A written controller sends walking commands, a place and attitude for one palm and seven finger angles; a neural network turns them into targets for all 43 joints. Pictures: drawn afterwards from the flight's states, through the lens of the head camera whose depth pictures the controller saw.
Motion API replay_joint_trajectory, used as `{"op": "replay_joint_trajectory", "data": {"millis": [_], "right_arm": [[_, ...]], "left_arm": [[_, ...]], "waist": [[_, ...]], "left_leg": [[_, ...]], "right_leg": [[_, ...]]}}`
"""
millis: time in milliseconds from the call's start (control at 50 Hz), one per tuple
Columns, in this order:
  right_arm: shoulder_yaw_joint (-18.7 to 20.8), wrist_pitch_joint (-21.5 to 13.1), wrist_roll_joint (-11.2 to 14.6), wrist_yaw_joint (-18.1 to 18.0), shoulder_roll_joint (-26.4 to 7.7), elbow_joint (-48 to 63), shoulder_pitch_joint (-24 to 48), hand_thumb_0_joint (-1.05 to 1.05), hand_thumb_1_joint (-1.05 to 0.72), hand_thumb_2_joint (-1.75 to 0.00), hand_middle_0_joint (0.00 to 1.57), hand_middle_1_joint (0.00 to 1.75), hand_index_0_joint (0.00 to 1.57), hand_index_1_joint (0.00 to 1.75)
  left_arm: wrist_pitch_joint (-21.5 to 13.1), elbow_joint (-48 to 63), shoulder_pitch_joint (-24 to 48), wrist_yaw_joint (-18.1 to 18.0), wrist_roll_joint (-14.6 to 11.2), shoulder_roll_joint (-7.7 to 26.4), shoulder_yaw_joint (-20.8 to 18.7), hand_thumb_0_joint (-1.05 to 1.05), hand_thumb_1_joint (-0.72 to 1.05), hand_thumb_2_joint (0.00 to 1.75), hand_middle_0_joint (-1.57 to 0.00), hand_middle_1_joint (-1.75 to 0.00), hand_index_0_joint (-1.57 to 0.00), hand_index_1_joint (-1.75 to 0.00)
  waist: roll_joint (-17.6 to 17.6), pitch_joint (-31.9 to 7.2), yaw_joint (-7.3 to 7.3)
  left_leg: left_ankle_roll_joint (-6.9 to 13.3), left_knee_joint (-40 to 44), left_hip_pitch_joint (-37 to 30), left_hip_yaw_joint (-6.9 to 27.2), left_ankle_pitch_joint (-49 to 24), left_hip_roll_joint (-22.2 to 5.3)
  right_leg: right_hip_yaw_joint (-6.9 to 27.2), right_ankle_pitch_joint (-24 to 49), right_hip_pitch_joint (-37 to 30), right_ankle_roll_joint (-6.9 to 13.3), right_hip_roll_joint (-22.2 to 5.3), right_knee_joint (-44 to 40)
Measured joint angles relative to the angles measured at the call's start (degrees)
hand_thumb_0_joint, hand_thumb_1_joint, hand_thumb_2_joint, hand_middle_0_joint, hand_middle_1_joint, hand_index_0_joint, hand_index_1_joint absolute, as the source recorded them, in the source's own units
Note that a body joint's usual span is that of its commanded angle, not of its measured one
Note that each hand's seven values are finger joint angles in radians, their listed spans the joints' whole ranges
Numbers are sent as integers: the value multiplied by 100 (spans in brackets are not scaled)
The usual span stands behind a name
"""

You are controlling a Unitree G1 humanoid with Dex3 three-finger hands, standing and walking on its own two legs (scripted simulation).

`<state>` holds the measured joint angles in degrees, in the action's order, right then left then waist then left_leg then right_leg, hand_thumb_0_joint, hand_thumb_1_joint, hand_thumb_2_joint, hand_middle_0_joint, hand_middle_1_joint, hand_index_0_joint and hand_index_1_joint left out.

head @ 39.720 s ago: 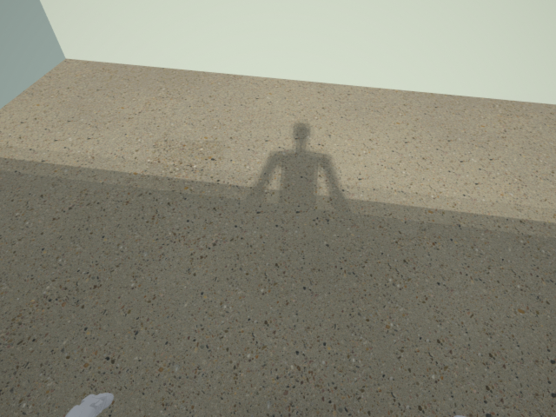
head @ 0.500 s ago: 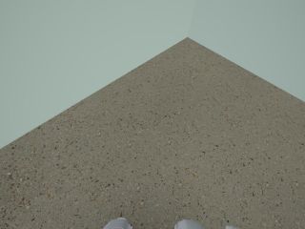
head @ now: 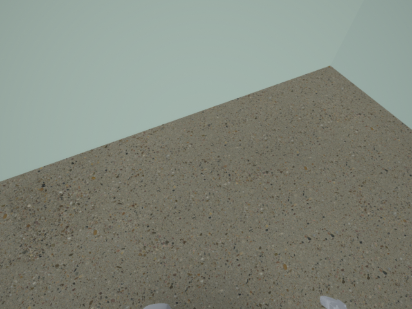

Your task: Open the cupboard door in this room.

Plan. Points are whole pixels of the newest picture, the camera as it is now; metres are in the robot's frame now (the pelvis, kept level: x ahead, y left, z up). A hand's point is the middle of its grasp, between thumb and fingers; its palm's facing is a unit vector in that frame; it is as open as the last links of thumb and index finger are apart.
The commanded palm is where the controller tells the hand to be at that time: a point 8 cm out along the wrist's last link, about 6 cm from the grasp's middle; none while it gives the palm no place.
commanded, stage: turn to face it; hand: left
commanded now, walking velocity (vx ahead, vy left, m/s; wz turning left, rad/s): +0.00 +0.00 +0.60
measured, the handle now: out of the picture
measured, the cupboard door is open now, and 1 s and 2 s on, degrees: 49 49 49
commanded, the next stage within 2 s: none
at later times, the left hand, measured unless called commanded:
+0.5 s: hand out of the picture +0.02 +0.16 -0.15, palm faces +0.32 -0.91 -0.25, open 7.4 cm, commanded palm none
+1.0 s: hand out of the picture -0.02 +0.14 -0.14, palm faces +0.58 -0.76 -0.30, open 7.4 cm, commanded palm none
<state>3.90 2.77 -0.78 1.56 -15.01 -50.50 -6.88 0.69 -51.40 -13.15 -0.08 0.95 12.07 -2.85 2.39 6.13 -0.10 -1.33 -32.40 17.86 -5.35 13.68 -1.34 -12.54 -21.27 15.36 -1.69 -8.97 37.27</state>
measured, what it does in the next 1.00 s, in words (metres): steps on the spot, turning left: right foot, then left foot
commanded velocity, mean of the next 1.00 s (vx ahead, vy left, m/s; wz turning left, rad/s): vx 0.00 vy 0.00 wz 0.60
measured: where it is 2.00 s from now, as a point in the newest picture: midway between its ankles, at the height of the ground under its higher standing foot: outside the picture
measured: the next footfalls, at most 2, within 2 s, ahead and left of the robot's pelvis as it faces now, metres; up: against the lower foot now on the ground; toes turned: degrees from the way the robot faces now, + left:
right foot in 0.28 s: +0.08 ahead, -0.17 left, +0.00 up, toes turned +7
left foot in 0.58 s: +0.02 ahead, +0.08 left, +0.00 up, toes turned +26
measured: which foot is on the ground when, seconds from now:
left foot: down 0.00-0.26, up 0.28-0.56, down 0.58-0.88, up 0.90-1.00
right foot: down 0.00-0.00, up 0.02-0.26, down 0.28-0.58, up 0.60-0.86, down 0.88-1.00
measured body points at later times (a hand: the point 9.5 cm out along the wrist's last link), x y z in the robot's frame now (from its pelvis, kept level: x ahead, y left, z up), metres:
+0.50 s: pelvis +0.01 -0.05 +0.01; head +0.07 -0.04 +0.46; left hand +0.01 +0.21 -0.13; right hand +0.20 -0.27 -0.13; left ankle -0.03 +0.07 -0.69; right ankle +0.04 -0.17 -0.73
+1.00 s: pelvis +0.03 -0.09 +0.01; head +0.08 -0.07 +0.45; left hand -0.05 +0.18 -0.12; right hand +0.26 -0.25 -0.14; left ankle -0.05 +0.02 -0.66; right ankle +0.10 -0.19 -0.73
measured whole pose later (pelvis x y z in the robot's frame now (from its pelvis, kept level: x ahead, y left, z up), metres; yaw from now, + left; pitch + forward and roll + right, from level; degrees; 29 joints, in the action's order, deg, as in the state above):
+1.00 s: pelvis +0.03 -0.09 +0.01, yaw +37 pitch +0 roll +1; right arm 5.2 5.0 -0.9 1.1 -15.1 -52.5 -8.8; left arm 1.4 -49.3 -10.2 -0.9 1.2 13.1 -3.1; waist -1.5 5.8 -1.0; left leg -2.8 -61.2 28.7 1.4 26.9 0.7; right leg -5.6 -17.8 14.9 -0.7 -4.8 32.7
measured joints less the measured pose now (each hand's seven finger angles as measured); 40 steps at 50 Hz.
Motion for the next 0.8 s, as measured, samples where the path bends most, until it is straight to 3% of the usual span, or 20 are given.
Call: {"op": "replay_joint_trajectory", "data": {"millis": [40,80,120,200,260,320,360,400,520,560,580,620,680,740,800], "right_arm": [[1,-86,-24,-42,66,30,41,0,-91,-90,20,30,19,30],[-62,-107,-47,-73,139,48,14,0,-91,-90,20,30,20,30],[-90,-97,-59,-122,169,39,-54,0,-91,-90,20,30,20,30],[-95,-24,-82,-152,148,-36,-127,0,-90,-90,20,30,20,30],[-55,70,-55,-141,123,-60,-183,0,-90,-90,20,30,20,30],[56,168,-12,-108,33,-100,-109,0,-90,-90,20,30,20,30],[105,197,-21,-79,-27,-124,-72,0,-90,-90,20,30,20,30],[112,209,-14,-49,-22,-134,-25,0,-91,-90,20,30,20,30],[23,131,30,6,93,-51,82,0,-91,-90,20,30,19,30],[-9,70,25,17,82,9,93,0,-91,-90,20,30,19,30],[-15,16,10,20,51,59,73,0,-91,-90,20,30,20,30],[-31,-52,-21,-21,132,75,97,0,-91,-90,20,30,20,30],[-94,-69,-61,-89,220,80,1,0,-91,-90,20,30,20,30],[-111,-50,-69,-140,228,22,-97,0,-90,-90,20,30,20,30],[-97,-22,-77,-148,207,-46,-179,0,-90,-90,20,30,20,30]], "left_arm": [[140,-80,68,-4,-24,118,-24,0,90,90,-21,-30,-20,-30],[266,-101,170,-31,-11,226,-79,0,90,90,-21,-30,-20,-30],[308,-101,292,-25,-5,274,-117,0,90,90,-20,-30,-20,-30],[269,48,451,18,-31,286,-132,0,91,90,-20,-29,-20,-30],[153,202,421,34,-33,315,-125,0,91,90,-20,-29,-20,-30],[59,229,395,-26,27,242,-93,0,91,90,-20,-29,-20,-30],[67,221,333,-54,35,139,-54,0,91,90,-20,-29,-20,-30],[62,203,251,-75,35,77,-25,0,91,90,-20,-29,-20,-30],[14,125,107,-42,50,20,25,0,90,90,-20,-30,-20,-30],[28,99,48,-9,17,28,18,0,90,90,-21,-30,-20,-30],[58,98,6,9,-6,31,7,0,90,90,-21,-30,-20,-30],[196,20,109,-3,-21,145,-26,0,90,90,-21,-30,-20,-30],[329,-49,267,-21,-1,257,-97,0,90,90,-20,-30,-20,-30],[323,2,401,14,-1,292,-130,0,91,90,-20,-29,-20,-30],[271,91,473,25,-23,303,-135,0,91,90,-20,-29,-20,-30]], "waist": [[76,42,-25],[117,82,8],[45,82,23],[-204,70,21],[-315,-41,21],[-401,-14,11],[-435,4,-26],[-350,9,-46],[28,35,12],[52,15,17],[-1,-42,6],[143,25,37],[149,31,43],[6,39,42],[-152,21,15]], "left_leg": [[236,-248,156,132,127,67],[205,-341,195,275,298,78],[110,-226,178,465,247,69],[-17,-23,152,830,64,51],[-140,-213,302,1063,134,88],[-89,-1607,786,1021,1231,179],[-104,-2615,1044,819,1393,178],[-174,-2964,1088,567,1386,125],[-215,-1164,374,78,1134,72],[-141,-310,20,34,517,86],[27,-55,-48,135,22,51],[222,-355,91,212,173,146],[222,-303,103,433,339,160],[132,-35,62,688,133,152],[74,114,59,919,7,151]], "right_leg": [[353,-747,454,-185,40,1148],[693,-964,837,-256,204,2022],[847,-812,1048,-298,316,2309],[1018,-620,943,-271,468,1534],[1029,-129,442,-199,546,141],[889,151,366,85,475,10],[724,233,209,119,398,-132],[615,334,45,119,312,-371],[258,346,-159,49,43,-544],[109,155,-83,-16,-24,-233],[68,22,69,-79,-24,99],[484,-691,494,-215,12,1163],[858,-784,976,-264,241,2160],[1018,-540,1113,-278,381,2118],[1104,-477,936,-250,498,1429]]}}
